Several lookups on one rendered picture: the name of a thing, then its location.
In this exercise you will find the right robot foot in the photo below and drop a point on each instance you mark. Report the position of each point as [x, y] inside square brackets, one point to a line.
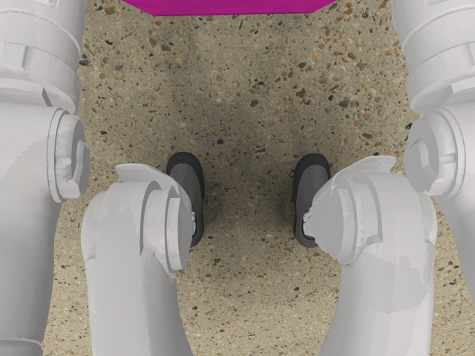
[311, 173]

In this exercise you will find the right robot thigh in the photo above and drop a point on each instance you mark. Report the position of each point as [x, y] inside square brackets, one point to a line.
[385, 305]

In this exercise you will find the right robot forearm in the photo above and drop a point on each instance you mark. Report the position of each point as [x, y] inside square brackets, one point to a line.
[437, 39]

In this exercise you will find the robot right upper arm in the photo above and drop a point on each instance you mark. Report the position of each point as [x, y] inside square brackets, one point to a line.
[439, 161]

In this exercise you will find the robot left upper arm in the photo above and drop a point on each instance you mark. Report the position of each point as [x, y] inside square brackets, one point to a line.
[44, 160]

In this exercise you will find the carton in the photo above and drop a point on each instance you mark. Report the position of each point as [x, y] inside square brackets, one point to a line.
[226, 7]

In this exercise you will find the left robot forearm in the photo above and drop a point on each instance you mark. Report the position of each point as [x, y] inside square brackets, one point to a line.
[40, 45]

